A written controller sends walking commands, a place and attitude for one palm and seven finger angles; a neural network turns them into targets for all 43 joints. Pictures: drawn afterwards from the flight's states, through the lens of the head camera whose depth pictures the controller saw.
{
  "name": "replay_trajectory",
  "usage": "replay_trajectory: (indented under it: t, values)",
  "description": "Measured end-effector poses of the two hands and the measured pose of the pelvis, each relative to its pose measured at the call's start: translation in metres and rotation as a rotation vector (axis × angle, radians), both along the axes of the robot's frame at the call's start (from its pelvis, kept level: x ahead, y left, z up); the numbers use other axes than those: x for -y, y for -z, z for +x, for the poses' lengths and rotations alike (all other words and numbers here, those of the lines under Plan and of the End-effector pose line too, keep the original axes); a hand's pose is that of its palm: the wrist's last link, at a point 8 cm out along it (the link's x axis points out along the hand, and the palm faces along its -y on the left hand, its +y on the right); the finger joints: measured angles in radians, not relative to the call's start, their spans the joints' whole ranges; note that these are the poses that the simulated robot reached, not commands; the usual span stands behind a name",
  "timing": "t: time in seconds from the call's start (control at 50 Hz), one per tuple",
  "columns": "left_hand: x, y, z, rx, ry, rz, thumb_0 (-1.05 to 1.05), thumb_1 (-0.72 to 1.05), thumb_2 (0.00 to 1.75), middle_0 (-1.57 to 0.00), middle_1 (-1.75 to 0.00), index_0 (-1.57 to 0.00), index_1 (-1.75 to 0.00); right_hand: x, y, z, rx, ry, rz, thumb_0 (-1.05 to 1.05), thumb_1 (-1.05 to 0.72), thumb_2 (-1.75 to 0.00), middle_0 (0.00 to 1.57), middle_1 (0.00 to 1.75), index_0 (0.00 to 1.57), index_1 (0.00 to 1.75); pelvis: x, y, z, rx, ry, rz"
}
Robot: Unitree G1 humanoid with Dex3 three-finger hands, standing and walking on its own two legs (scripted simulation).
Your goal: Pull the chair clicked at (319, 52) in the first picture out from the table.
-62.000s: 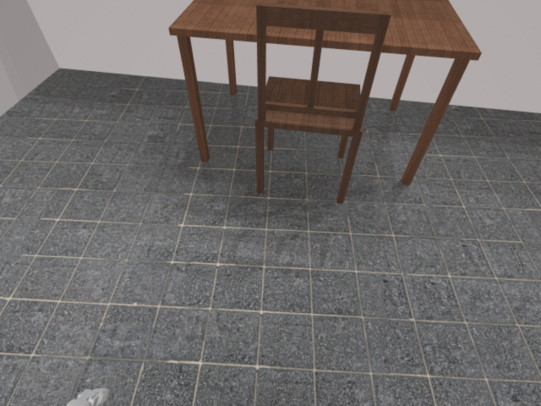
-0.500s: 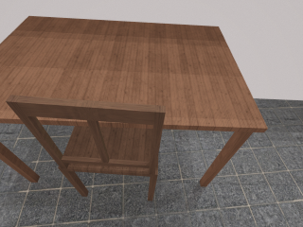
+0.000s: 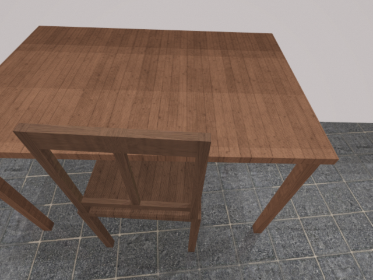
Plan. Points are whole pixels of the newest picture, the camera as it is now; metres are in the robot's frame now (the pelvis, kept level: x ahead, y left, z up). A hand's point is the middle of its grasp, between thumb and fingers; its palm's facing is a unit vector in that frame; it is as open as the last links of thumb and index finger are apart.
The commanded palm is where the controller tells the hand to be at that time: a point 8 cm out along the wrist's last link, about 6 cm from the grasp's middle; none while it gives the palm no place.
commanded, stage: look again from close up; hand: left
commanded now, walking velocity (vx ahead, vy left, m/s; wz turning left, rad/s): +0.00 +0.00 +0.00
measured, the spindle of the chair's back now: (129, 180) +0.39 +0.18 -0.09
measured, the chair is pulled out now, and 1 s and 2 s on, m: -0.10 -0.10 -0.10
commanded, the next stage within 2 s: raise the hand toward the chair's back in 0.76 s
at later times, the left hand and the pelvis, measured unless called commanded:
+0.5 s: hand out of the picture +0.04 +0.20 -0.17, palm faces +0.01 -0.98 -0.20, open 7.3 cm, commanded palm none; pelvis +0.01 +0.02 +0.00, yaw +0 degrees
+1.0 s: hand (86, 275) +0.15 +0.22 -0.07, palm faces +0.24 -0.95 -0.21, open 7.4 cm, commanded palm +0.11 +0.25 -0.07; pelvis +0.00 +0.01 +0.00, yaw +3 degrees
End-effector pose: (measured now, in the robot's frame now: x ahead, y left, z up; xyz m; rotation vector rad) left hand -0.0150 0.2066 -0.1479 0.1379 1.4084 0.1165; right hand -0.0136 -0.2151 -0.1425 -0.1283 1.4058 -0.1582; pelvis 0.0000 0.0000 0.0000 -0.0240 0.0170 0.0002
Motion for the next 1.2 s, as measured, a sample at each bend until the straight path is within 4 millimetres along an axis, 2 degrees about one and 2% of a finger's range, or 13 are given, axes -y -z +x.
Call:
replay_trajectory:
  t: [0.18, 0.38, 0.5, 0.88, 0.9, 0.92, 0.98, 1.02, 1.06, 1.12, 1.16, 1.2]
  values:
    - [-0.03, -0.007, 0.034, 0.082, -0.002, 0.051, 0.01, 0.91, 0.89, -0.2, -0.3, -0.2, -0.3, -0.005, 0.001, 0.03, 0.074, -0.041, -0.016, 0.02, -0.93, -0.89, 0.2, 0.3, 0.2, 0.3, -0.014, 0.0, 0.007, 0.014, 0.0, 0.01]
    - [-0.039, -0.008, 0.055, 0.116, 0.009, 0.048, 0.0, 0.91, 0.89, -0.2, -0.3, -0.2, -0.3, -0.009, -0.004, 0.045, 0.094, -0.054, -0.029, 0.01, -0.92, -0.89, 0.2, 0.3, 0.2, 0.3, -0.022, -0.002, 0.012, 0.023, 0.004, 0.016]
    - [-0.04, -0.006, 0.053, 0.098, 0.003, 0.04, 0.0, 0.91, 0.89, -0.2, -0.3, -0.2, -0.3, -0.011, -0.006, 0.043, 0.073, -0.054, -0.033, 0.01, -0.92, -0.89, 0.2, 0.3, 0.2, 0.3, -0.023, -0.003, 0.015, 0.025, 0.002, 0.018]
    - [-0.03, -0.002, 0.027, 0.021, -0.013, 0.018, 0.0, 0.91, 0.89, -0.2, -0.3, -0.2, -0.3, -0.016, -0.007, 0.028, 0.007, -0.038, -0.026, 0.01, -0.91, -0.89, 0.2, 0.3, 0.2, 0.3, -0.021, -0.005, 0.016, 0.02, -0.005, 0.015]
    - [-0.035, -0.008, 0.034, 0.059, -0.067, 0.028, 0.01, 0.92, 0.89, -0.2, -0.3, -0.2, -0.3, -0.013, -0.01, 0.03, 0.036, -0.032, -0.031, 0.01, -0.92, -0.89, 0.2, 0.3, 0.2, 0.3, -0.021, -0.004, 0.015, 0.013, -0.011, 0.015]
    - [-0.043, -0.021, 0.05, 0.161, -0.111, 0.05, 0.02, 0.93, 0.89, -0.2, -0.3, -0.2, -0.3, -0.01, -0.013, 0.034, 0.095, -0.038, -0.042, 0.01, -0.92, -0.89, 0.2, 0.3, 0.2, 0.3, -0.019, -0.004, 0.013, 0.01, -0.014, 0.021]
    - [-0.057, -0.081, 0.114, 0.58, -0.109, 0.125, 0.03, 0.93, 0.88, -0.2, -0.29, -0.2, -0.3, 0.0, -0.025, 0.057, 0.311, -0.067, -0.058, 0.02, -0.92, -0.89, 0.2, 0.3, 0.2, 0.3, -0.015, -0.002, 0.008, -0.004, -0.033, 0.045]
    - [-0.058, -0.117, 0.153, 0.833, -0.083, 0.123, 0.03, 0.9, 0.88, -0.2, -0.29, -0.19, -0.29, 0.009, -0.027, 0.076, 0.429, -0.106, -0.056, 0.02, -0.92, -0.89, 0.2, 0.3, 0.2, 0.3, -0.012, 0.003, 0.001, -0.026, -0.064, 0.05]
    - [-0.052, -0.142, 0.183, 1.067, -0.045, 0.086, 0.02, 0.87, 0.86, -0.19, -0.28, -0.19, -0.29, 0.021, -0.026, 0.097, 0.529, -0.144, -0.06, 0.02, -0.91, -0.89, 0.2, 0.3, 0.2, 0.3, -0.008, 0.015, -0.007, -0.064, -0.072, 0.055]
    - [-0.036, -0.152, 0.201, 1.323, 0.03, -0.042, 0.01, 0.81, 0.84, -0.18, -0.28, -0.18, -0.28, 0.04, -0.026, 0.13, 0.663, -0.16, -0.087, 0.02, -0.91, -0.89, 0.2, 0.3, 0.2, 0.3, 0.0, 0.035, -0.019, -0.132, -0.046, 0.042]
    - [-0.024, -0.141, 0.196, 1.406, 0.112, -0.12, 0.01, 0.76, 0.82, -0.18, -0.27, -0.18, -0.27, 0.05, -0.031, 0.15, 0.755, -0.162, -0.103, 0.02, -0.91, -0.89, 0.2, 0.3, 0.2, 0.3, 0.007, 0.05, -0.026, -0.164, -0.034, 0.041]
    - [-0.016, -0.119, 0.183, 1.393, 0.157, -0.168, 0.0, 0.71, 0.81, -0.18, -0.26, -0.17, -0.27, 0.057, -0.036, 0.168, 0.833, -0.176, -0.118, 0.02, -0.91, -0.89, 0.2, 0.3, 0.2, 0.3, 0.014, 0.064, -0.033, -0.186, -0.03, 0.042]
